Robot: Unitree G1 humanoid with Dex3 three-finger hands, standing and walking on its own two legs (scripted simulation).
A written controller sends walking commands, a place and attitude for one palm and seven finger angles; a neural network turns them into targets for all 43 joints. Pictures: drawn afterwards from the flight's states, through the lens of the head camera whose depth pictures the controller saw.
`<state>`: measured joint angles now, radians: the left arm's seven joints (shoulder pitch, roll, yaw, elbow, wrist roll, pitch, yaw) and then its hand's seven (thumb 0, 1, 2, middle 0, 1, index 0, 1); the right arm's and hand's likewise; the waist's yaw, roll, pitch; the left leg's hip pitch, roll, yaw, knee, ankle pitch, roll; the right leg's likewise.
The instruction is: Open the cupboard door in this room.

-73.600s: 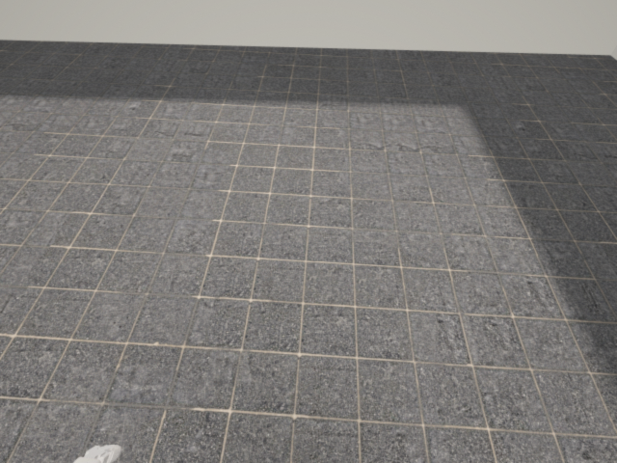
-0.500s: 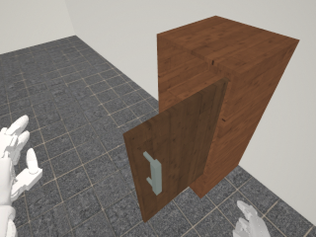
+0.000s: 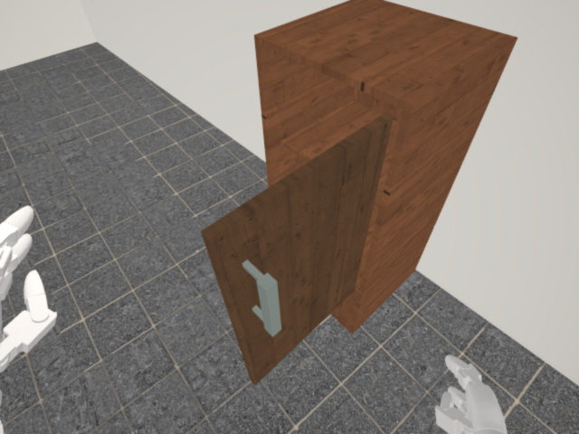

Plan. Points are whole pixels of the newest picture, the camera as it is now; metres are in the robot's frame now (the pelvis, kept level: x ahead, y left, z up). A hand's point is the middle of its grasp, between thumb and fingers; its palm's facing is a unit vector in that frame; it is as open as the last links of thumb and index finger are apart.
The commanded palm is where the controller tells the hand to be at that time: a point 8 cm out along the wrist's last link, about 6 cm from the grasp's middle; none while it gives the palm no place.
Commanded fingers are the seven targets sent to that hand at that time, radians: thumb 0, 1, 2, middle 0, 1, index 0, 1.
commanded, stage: step back with the hand held close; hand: left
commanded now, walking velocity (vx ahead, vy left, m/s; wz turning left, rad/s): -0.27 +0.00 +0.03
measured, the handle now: (261, 299) +0.33 +0.07 -0.03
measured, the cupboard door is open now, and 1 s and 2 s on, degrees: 91 91 91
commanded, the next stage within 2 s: stop stepping back and stand still in 0.96 s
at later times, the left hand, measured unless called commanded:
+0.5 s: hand out of the picture +0.12 +0.30 +0.16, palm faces +0.48 -0.71 -0.51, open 7.4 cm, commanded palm +0.05 +0.32 +0.17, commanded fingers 0.00 0.90 0.90 -0.20 -0.30 -0.20 -0.30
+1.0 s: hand out of the picture +0.06 +0.30 +0.16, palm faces +0.45 -0.80 -0.39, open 7.4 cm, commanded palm +0.00 +0.33 +0.17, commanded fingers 0.00 0.90 0.90 -0.20 -0.30 -0.20 -0.30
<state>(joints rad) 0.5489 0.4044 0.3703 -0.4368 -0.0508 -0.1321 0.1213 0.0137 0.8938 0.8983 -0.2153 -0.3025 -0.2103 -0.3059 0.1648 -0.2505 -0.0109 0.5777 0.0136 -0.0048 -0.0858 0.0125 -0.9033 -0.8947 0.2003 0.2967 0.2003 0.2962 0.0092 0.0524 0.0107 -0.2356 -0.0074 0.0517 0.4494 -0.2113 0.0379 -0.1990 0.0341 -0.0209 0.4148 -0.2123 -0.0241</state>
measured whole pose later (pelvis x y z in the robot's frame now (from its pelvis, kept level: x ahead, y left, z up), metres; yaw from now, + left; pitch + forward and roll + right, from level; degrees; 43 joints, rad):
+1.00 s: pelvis -0.14 +0.03 -0.01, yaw +0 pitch +5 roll -5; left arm 0.51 0.44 0.43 -0.57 -0.06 -0.20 0.16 0.01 0.90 0.90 -0.21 -0.30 -0.21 -0.31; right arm 0.13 -0.16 0.01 0.64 -0.03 -0.12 -0.04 0.01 -0.90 -0.89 0.20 0.30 0.20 0.30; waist 0.04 0.00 -0.05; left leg -0.50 0.04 0.05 0.29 0.11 0.06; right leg -0.13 0.08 -0.03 0.59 -0.52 -0.04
